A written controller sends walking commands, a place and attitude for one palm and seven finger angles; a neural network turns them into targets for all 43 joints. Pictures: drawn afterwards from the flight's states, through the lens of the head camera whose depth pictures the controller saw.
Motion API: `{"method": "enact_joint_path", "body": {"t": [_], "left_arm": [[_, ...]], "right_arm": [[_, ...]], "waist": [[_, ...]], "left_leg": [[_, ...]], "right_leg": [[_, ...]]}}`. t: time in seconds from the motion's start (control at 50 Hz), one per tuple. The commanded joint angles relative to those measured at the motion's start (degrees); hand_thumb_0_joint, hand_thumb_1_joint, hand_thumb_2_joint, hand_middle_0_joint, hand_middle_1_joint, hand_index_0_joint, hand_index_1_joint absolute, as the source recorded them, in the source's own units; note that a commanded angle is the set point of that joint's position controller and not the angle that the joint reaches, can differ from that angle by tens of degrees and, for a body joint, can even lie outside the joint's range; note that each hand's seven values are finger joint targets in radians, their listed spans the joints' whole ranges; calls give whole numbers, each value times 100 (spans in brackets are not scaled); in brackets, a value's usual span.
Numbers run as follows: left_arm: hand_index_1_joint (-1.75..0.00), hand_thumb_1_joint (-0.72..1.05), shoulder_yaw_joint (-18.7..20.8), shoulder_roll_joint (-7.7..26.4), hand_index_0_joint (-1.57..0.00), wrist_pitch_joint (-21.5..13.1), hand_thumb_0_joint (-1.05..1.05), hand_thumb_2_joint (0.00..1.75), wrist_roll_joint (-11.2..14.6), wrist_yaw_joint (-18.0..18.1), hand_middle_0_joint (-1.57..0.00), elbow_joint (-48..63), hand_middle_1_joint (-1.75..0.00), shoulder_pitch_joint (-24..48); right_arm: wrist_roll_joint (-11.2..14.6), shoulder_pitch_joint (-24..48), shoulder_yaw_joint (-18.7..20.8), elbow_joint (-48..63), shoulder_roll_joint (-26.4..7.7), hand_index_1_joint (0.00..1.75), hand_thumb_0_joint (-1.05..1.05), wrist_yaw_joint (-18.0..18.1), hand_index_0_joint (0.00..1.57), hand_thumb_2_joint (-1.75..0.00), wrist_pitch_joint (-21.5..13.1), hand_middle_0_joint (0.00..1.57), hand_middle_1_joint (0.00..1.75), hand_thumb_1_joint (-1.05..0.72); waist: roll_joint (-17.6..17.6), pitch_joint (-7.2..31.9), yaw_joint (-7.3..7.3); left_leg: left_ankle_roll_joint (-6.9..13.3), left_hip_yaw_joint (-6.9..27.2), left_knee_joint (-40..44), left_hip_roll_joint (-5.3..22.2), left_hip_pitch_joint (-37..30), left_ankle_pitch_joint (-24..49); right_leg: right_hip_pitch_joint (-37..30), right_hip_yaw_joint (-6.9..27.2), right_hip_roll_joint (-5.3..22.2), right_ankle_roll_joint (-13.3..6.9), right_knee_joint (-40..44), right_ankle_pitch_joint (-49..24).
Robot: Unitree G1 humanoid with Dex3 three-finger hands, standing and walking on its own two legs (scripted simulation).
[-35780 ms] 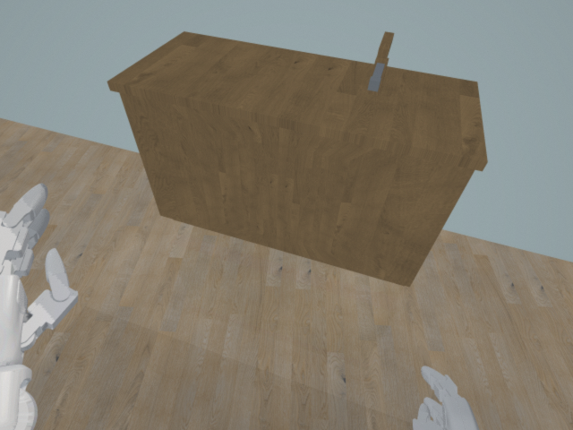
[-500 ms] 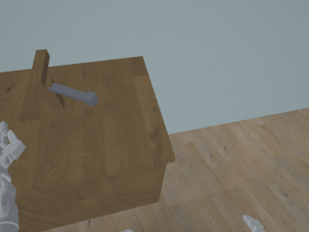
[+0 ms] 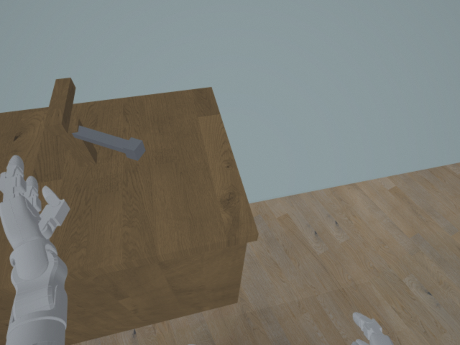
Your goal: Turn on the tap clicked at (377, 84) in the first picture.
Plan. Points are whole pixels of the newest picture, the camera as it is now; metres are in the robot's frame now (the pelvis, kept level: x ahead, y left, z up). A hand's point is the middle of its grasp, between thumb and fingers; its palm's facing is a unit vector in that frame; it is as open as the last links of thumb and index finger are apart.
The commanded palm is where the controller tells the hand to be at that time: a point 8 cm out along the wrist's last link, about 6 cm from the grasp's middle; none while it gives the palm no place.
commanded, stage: push the lever round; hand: left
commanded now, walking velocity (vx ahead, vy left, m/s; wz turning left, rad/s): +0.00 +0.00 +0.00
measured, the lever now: (134, 149) +0.44 +0.21 +0.08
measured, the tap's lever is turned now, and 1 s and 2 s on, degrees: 57 57 58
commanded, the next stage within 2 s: none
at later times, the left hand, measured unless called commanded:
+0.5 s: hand (90, 199) +0.33 +0.26 +0.06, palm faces +0.69 -0.72 -0.07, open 7.8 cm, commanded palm +0.29 +0.28 +0.07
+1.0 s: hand (114, 185) +0.36 +0.23 +0.07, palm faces +0.75 -0.66 -0.08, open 7.8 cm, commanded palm +0.32 +0.25 +0.07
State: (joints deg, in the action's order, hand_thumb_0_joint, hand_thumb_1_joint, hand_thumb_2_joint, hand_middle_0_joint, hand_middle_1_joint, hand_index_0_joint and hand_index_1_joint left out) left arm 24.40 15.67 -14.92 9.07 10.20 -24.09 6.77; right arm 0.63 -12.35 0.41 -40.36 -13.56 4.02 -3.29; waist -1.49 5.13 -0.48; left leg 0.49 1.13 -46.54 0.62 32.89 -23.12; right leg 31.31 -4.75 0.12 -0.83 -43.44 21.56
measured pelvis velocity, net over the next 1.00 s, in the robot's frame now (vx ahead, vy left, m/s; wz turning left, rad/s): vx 0.00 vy -0.01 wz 0.01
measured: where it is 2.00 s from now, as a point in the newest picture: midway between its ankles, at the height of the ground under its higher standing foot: outside the picture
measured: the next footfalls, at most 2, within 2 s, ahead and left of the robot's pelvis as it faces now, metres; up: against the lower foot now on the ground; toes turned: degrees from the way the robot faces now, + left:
none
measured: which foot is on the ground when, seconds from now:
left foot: down 0.00-1.00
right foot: down 0.00-1.00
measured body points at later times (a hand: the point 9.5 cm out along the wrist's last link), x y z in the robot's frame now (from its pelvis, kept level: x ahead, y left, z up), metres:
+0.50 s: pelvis +0.00 -0.01 +0.00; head +0.04 -0.01 +0.45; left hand +0.29 +0.30 +0.07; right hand +0.14 -0.26 -0.11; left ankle +0.00 +0.11 -0.71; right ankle +0.00 -0.11 -0.71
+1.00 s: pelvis +0.00 -0.01 +0.00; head +0.03 -0.02 +0.45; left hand +0.32 +0.26 +0.08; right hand +0.13 -0.26 -0.12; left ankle +0.00 +0.11 -0.71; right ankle +0.00 -0.11 -0.71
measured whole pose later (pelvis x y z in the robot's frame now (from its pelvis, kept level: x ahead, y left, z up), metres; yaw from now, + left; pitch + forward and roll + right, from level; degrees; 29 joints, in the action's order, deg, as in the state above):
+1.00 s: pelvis +0.00 -0.01 +0.00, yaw +1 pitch +9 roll -1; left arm 15.2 5.0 -12.1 -1.5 38.2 -28.8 16.1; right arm -2.0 -11.3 2.0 -42.8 -12.8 2.1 1.2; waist -1.9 5.9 -1.1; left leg -0.5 1.8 -44.7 0.7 30.8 -22.4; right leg 29.6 -5.3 -0.1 -1.8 -42.6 21.7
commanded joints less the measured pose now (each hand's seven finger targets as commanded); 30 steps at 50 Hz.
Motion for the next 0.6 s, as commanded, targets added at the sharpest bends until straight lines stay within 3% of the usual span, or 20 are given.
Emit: {"method": "enact_joint_path", "body": {"t": [0.0,0.02,0.04,0.1,0.12,0.14,0.18,0.2,0.24,0.3,0.34,0.38,0.4,0.42,0.5,0.54,0.58], "left_arm": [[-15,90,385,1424,-15,-291,0,90,-149,298,-15,1129,-15,1421],[-15,90,337,1414,-15,-308,0,90,-194,373,-15,1207,-15,1569],[-15,90,153,1189,-15,-312,0,90,-215,427,-15,1236,-15,1599],[-15,90,287,1341,-15,-373,0,90,-334,632,-15,1272,-15,1550],[-15,90,46,1095,-15,-419,0,90,-357,674,-15,1454,-15,1678],[-15,90,-44,921,-15,-436,0,90,-355,717,-15,1533,-15,1462],[-15,90,-79,808,-15,-392,0,90,-344,805,-15,1465,-15,1155],[-15,90,70,909,-15,-318,0,90,-375,861,-15,1240,-15,931],[-15,90,-139,639,-15,-265,0,90,-370,934,-15,1363,-15,980],[-15,90,-158,669,-15,-236,0,90,-472,1167,-15,1547,-15,1242],[-15,90,-367,462,-15,-259,0,90,-554,1345,-15,1602,-15,1403],[-15,90,-318,558,-15,-288,0,90,-625,1500,-15,1502,-15,1680],[-15,90,-240,677,-15,-306,0,90,-706,1576,-15,1500,-15,1843],[-15,90,-461,478,-15,-329,0,90,-750,1611,-15,1492,-15,2045],[-15,90,-562,415,-15,-308,0,90,-875,1797,-15,1350,-15,2161],[-15,90,-725,205,-15,-240,0,90,-881,1871,-15,1190,-15,2245],[-15,90,-624,221,-15,-110,0,90,-852,1979,-15,919,-15,2119]], "right_arm": [[-6,154,277,628,-865,30,0,64,20,-90,-195,20,30,-90],[-16,156,272,664,-852,30,0,52,20,-90,-177,20,30,-90],[-27,177,275,678,-830,30,0,39,20,-90,-178,20,30,-90],[-61,142,292,619,-834,30,0,20,20,-90,-135,20,30,-90],[-66,132,291,648,-797,30,0,-11,20,-90,-137,20,30,-90],[-78,128,325,662,-787,30,0,-37,20,-90,-148,20,30,-90],[-84,92,353,656,-804,30,0,-70,20,-90,-135,20,30,-90],[-79,73,350,614,-825,30,0,-65,20,-90,-95,20,30,-90],[-56,137,354,690,-782,30,0,-85,20,-90,-60,20,30,-90],[-59,231,330,656,-774,30,0,-68,20,-90,-35,20,30,-90],[-96,284,338,680,-750,30,0,-79,20,-90,-43,20,30,-90],[-118,329,317,628,-748,30,0,-61,20,-90,-37,20,30,-90],[-127,351,310,581,-751,30,0,-38,20,-90,-19,20,30,-90],[-137,388,297,585,-718,30,0,-42,20,-90,-19,20,30,-90],[-176,412,296,533,-722,30,0,-28,20,-90,-21,20,30,-90],[-171,412,288,554,-705,30,0,-41,20,-90,-2,20,30,-90],[-165,427,285,580,-714,30,0,-47,20,-90,39,20,30,-90]], "waist": [[-267,1275,8],[-198,1338,-34],[-280,1400,-49],[-386,1466,1],[-426,1565,-46],[-470,1721,16],[-277,1733,26],[-121,1526,56],[26,1485,55],[-131,1317,7],[-34,1351,-40],[40,1307,-98],[-102,1220,-102],[-142,1262,-167],[-311,1438,-129],[-120,1501,-131],[88,1484,-97]], "left_leg": [[20,132,717,-73,-572,1469],[33,129,726,-75,-595,1488],[30,105,708,-83,-654,1517],[6,109,664,-67,-680,1764],[-9,118,660,-59,-801,1918],[-35,113,635,-48,-922,2174],[-50,98,594,-41,-917,2417],[-44,106,619,-36,-786,2384],[-35,78,683,-44,-740,2280],[-33,91,731,-48,-746,2037],[2,78,710,-62,-780,1885],[19,73,704,-79,-662,1621],[18,80,710,-78,-631,1490],[28,75,714,-81,-696,1415],[2,96,684,-79,-789,1493],[-10,115,704,-73,-783,1536],[14,69,707,-91,-694,1570]], "right_leg": [[-818,265,-86,-43,549,-1321],[-850,268,-82,-40,544,-1354],[-827,266,-86,-38,534,-1377],[-923,273,-94,-60,487,-1591],[-934,261,-89,-64,455,-1705],[-998,259,-103,-74,428,-1868],[-1071,245,-98,-60,414,-2096],[-1102,236,-97,-61,450,-2099],[-1162,220,-77,-50,473,-2072],[-1065,234,-62,-54,548,-1834],[-1007,245,-55,-39,570,-1739],[-968,275,-36,-33,603,-1565],[-913,295,-31,-45,623,-1414],[-844,293,-22,-41,627,-1341],[-862,288,-23,-77,593,-1397],[-910,266,-14,-74,582,-1457],[-1023,278,1,-52,640,-1574]]}}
